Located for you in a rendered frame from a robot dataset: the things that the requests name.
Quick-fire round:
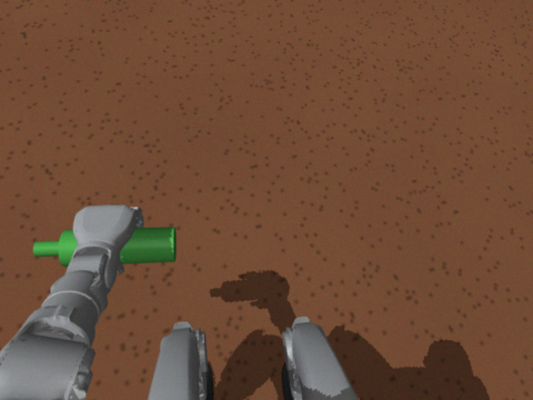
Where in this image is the left robot hand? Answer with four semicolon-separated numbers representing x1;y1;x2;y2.
73;205;144;273

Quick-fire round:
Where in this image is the bottle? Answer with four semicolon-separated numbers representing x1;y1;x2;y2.
33;227;177;267

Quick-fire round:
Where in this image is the left robot arm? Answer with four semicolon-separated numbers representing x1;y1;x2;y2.
0;241;121;400

